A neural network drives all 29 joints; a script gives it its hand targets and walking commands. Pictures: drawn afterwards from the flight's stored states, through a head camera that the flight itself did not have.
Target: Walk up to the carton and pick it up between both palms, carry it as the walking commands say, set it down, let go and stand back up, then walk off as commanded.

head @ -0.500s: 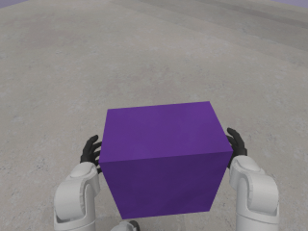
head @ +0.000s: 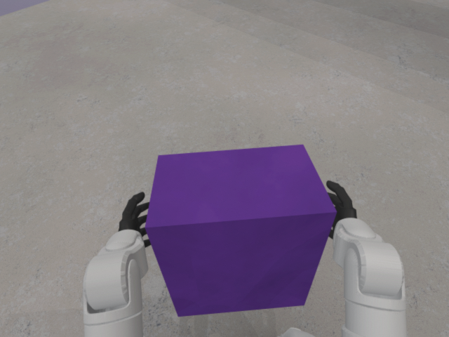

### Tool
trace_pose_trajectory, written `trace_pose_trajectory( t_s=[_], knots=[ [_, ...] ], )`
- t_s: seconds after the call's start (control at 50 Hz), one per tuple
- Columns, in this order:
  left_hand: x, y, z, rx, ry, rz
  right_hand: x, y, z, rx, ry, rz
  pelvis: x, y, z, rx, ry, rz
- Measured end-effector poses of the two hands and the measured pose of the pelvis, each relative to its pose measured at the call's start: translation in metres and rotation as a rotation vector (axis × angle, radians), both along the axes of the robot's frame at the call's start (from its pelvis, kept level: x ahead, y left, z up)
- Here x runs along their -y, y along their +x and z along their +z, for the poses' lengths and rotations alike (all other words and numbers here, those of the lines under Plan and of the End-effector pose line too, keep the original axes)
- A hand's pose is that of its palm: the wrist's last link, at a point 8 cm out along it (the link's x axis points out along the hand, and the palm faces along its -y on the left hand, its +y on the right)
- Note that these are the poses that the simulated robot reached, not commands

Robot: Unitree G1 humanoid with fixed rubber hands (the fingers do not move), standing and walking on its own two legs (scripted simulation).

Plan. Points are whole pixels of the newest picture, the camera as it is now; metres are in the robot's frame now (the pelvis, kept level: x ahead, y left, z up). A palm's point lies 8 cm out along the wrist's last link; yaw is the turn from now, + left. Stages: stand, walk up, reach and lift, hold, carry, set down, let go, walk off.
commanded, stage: carry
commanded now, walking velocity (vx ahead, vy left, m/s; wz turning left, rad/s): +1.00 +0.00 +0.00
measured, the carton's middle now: (236, 236) +0.30 +0.01 -0.02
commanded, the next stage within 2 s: none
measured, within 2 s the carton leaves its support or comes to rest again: neither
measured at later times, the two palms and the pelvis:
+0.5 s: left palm (178, 57) +0.79 +0.16 +0.08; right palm (301, 60) +0.74 -0.17 +0.08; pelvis +0.51 +0.03 +0.03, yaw -5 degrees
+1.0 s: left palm out of the picture +1.29 +0.17 +0.08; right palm out of the picture +1.29 -0.16 +0.08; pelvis +1.03 +0.00 +0.01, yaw -2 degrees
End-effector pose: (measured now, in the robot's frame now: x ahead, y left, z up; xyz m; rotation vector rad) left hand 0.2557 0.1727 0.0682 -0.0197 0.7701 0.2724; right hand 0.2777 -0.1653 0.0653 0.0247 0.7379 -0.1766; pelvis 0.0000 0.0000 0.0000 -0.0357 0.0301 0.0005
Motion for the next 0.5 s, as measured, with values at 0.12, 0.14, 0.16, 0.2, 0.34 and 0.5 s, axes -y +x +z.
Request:
trace_pose_trajectory(
  t_s=[0.12, 0.14, 0.16, 0.2, 0.34, 0.5],
  knots=[
    [0.003, 0.105, 0.000, -0.076, -0.015, 0.017, 0.002, 0.104, -0.001, -0.083, 0.019, -0.041, 0.005, 0.112, 0.021, -0.037, 0.002, -0.017],
    [0.003, 0.125, 0.001, -0.067, -0.025, 0.015, 0.003, 0.121, 0.003, -0.076, 0.016, -0.052, 0.004, 0.133, 0.022, -0.035, 0.003, -0.019],
    [0.003, 0.147, 0.004, -0.052, -0.035, 0.010, 0.003, 0.141, 0.007, -0.061, 0.008, -0.056, 0.003, 0.154, 0.022, -0.031, 0.003, -0.019],
    [0.003, 0.195, 0.010, 0.000, -0.045, -0.006, 0.003, 0.184, 0.017, -0.009, 0.001, -0.070, -0.001, 0.200, 0.019, -0.026, 0.005, -0.020],
    [0.001, 0.388, 0.001, 0.100, -0.079, -0.107, -0.001, 0.339, 0.022, 0.092, -0.048, -0.159, -0.028, 0.373, -0.013, 0.006, 0.057, -0.072],
    [0.008, 0.536, 0.007, -0.062, -0.053, -0.151, 0.003, 0.465, 0.017, -0.086, -0.023, -0.229, -0.034, 0.510, 0.028, -0.001, 0.009, -0.080]
  ],
)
